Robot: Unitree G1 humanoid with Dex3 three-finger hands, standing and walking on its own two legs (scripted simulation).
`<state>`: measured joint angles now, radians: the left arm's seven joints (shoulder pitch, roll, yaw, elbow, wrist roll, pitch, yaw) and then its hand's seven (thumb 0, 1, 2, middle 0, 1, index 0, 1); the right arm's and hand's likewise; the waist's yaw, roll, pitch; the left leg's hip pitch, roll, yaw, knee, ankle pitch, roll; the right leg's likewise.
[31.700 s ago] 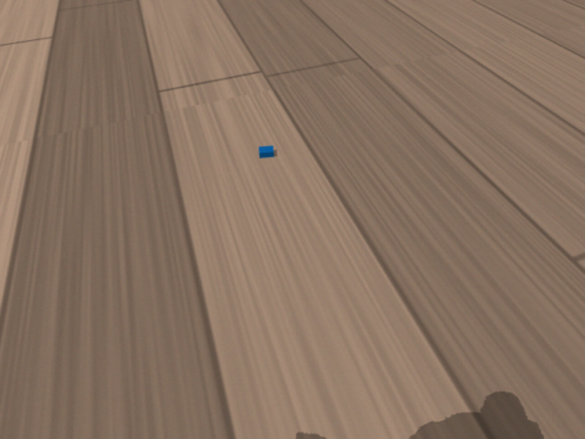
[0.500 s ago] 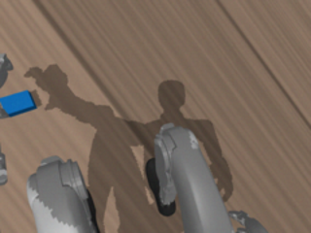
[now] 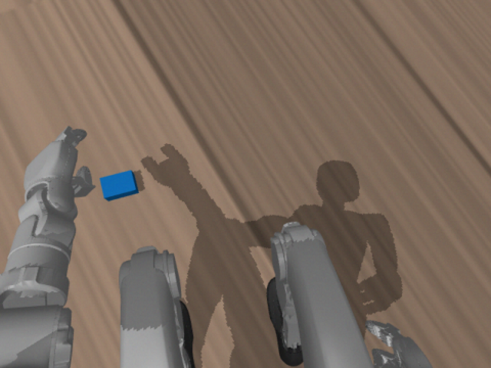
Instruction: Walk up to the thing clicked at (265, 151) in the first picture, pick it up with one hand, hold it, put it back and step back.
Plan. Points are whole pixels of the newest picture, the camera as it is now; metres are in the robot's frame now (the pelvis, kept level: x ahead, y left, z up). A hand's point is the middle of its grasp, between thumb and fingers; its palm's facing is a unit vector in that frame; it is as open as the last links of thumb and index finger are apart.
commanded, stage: home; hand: left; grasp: from above
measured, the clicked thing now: (119, 185) +0.51 +0.25 -0.39
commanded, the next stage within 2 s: none
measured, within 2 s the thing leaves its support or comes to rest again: neither
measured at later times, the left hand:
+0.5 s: hand (32, 273) +0.29 +0.21 +0.08, palm faces +0.09 -0.96 -0.26, open 7.4 cm
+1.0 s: hand out of the picture +0.22 +0.20 +0.26, palm faces +0.17 -0.96 -0.21, open 7.4 cm
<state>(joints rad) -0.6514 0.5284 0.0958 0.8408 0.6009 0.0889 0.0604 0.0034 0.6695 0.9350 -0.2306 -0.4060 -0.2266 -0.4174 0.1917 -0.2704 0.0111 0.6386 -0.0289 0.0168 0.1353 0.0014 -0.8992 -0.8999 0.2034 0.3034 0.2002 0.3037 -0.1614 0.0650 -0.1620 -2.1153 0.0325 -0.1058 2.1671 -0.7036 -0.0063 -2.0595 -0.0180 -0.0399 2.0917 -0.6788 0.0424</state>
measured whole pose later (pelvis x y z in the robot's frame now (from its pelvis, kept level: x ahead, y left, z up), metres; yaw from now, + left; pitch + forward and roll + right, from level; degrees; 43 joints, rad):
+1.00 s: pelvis +0.08 +0.00 +0.30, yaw +6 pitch +11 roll -3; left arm 0.50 0.22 0.04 -0.13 -0.07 0.45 0.05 0.01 0.90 0.90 -0.20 -0.30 -0.20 -0.30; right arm 0.29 -0.22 0.03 0.52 0.02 -0.19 -0.18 0.01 -0.90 -0.90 0.20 0.30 0.20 0.30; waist -0.05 0.06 -0.18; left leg -0.73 0.05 -0.05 1.02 -0.50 -0.01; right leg -0.67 -0.02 -0.06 0.94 -0.47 0.03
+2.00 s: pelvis +0.08 +0.00 +0.31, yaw +6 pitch +10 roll -3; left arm 0.49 0.22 0.03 -0.12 -0.06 0.45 0.02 0.01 0.90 0.90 -0.20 -0.30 -0.20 -0.30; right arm 0.28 -0.22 0.03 0.55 0.01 -0.24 -0.17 0.01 -0.90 -0.90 0.20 0.30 0.20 0.30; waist -0.04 0.05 -0.15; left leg -0.69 0.04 -0.05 1.01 -0.50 -0.02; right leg -0.64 -0.02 -0.06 0.95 -0.48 0.02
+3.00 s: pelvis +0.07 +0.00 +0.30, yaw +6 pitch +10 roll -3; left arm 0.50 0.23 0.03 -0.14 -0.06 0.46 0.02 0.01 0.90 0.90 -0.20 -0.30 -0.20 -0.30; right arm 0.28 -0.22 0.03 0.54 0.01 -0.23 -0.18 0.01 -0.90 -0.90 0.20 0.30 0.20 0.30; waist -0.04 0.05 -0.15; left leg -0.70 0.04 -0.05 1.02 -0.50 -0.02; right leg -0.65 -0.02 -0.06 0.95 -0.48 0.02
